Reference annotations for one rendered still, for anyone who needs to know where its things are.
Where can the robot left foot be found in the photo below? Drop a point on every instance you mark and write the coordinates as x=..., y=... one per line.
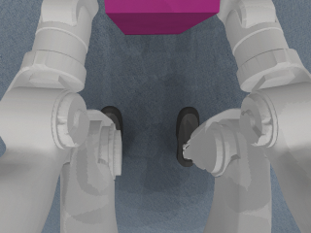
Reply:
x=115, y=115

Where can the right robot shin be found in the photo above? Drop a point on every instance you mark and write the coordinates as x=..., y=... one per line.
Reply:
x=192, y=149

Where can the left robot upper arm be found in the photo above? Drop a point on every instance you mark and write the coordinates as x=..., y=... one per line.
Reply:
x=39, y=126

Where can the right robot upper arm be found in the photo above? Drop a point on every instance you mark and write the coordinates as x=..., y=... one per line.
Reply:
x=278, y=119

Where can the carton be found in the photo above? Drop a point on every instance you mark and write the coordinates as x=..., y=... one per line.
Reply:
x=159, y=17

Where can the robot left forearm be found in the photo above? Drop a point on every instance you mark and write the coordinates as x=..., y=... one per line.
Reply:
x=58, y=55

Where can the robot right forearm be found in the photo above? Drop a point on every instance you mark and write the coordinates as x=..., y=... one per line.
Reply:
x=259, y=46

